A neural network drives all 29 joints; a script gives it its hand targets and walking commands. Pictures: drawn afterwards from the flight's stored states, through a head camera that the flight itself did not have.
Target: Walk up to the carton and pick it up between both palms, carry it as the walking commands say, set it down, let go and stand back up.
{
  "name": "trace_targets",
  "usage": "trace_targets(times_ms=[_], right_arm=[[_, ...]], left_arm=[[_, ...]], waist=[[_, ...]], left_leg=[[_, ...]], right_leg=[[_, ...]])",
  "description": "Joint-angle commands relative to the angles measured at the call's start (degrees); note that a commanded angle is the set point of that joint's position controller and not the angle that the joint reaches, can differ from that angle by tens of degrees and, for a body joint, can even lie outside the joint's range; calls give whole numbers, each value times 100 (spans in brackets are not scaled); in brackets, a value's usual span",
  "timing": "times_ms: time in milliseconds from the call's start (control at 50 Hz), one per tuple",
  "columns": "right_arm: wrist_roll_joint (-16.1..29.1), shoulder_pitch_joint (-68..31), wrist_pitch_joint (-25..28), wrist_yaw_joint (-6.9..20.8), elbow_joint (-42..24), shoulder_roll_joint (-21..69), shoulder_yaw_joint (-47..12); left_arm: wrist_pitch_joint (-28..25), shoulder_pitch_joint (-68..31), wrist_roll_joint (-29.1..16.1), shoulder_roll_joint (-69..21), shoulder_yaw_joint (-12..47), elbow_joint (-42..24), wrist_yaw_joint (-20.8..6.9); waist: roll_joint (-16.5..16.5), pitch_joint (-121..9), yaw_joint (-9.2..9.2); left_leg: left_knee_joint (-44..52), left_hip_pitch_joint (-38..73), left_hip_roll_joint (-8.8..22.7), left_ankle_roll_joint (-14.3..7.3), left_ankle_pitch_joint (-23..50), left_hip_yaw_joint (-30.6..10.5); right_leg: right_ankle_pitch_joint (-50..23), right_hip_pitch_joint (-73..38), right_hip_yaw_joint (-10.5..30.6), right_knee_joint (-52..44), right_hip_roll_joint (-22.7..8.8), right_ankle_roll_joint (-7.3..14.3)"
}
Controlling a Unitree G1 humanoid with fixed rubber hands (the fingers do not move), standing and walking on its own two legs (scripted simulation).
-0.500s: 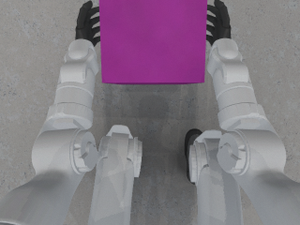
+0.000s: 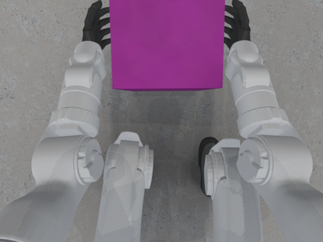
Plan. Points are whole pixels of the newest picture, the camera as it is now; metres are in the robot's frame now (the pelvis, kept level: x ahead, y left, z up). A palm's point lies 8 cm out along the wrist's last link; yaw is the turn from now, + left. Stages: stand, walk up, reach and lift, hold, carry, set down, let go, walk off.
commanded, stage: set down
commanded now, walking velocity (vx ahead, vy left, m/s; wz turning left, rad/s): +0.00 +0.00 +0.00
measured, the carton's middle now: (166, 49) +0.51 +0.03 -0.24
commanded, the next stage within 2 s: none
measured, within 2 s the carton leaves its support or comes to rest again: rests again in 0.48 s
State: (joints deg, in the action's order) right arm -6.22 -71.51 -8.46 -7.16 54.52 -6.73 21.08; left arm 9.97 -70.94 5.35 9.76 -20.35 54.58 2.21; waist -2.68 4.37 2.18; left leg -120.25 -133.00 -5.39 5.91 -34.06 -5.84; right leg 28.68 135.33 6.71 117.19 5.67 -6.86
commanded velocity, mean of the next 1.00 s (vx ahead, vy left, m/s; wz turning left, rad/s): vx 0.00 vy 0.00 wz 0.00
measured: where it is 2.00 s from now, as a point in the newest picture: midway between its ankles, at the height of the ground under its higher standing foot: (168, 178)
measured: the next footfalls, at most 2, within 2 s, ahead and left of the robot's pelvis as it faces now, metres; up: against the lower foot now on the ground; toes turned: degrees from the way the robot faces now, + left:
none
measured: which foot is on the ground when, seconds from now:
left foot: down 0.00-1.00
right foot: down 0.00-1.00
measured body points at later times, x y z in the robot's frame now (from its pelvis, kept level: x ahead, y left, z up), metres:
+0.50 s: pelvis +0.00 +0.00 -0.01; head +0.35 +0.02 +0.27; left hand +0.50 +0.19 -0.19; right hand +0.53 -0.12 -0.19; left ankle +0.10 +0.14 -0.36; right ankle +0.12 -0.15 -0.36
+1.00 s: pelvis +0.00 +0.00 -0.01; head +0.35 +0.02 +0.27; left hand +0.51 +0.19 -0.20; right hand +0.52 -0.12 -0.20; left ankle +0.10 +0.14 -0.36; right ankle +0.12 -0.15 -0.36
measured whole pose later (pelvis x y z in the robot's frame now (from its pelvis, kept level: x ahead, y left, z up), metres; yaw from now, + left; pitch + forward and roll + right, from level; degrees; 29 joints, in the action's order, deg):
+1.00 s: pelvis +0.00 +0.00 -0.01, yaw +0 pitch +44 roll +0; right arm -2.1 -73.6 -3.2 -7.4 63.2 -9.4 17.2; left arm 4.3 -73.4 1.1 12.6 -16.1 63.2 2.0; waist -2.7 8.5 2.5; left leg -123.1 -131.1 -5.5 6.5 -35.5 -6.4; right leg 30.0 133.8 6.2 120.2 5.7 -6.8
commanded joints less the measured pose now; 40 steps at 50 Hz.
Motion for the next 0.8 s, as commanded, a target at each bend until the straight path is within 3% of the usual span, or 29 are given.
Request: trace_targets(times_ms=[0,560,780], right_arm=[[387,-2821,158,1267,-180,4897,-1902],[413,-2822,318,1223,141,4390,-1693],[493,-2693,493,1058,204,3769,-1604]], left_arm=[[-278,-3009,-478,-4415,1999,-527,-1453],[-450,-2972,-442,-3861,1776,-229,-1351],[-589,-2783,-501,-3239,1633,-57,-1167]], waist=[[112,-5412,305],[105,-4928,310],[165,-5055,299]], left_leg=[[1063,2275,-218,-293,1954,1069],[901,2108,-169,-318,1855,991],[859,2330,-136,-281,1977,963]], right_leg=[[-1640,-3200,-1291,-394,336,421],[-1514,-2936,-1248,-242,325,423],[-1607,-3096,-1253,-186,301,370]])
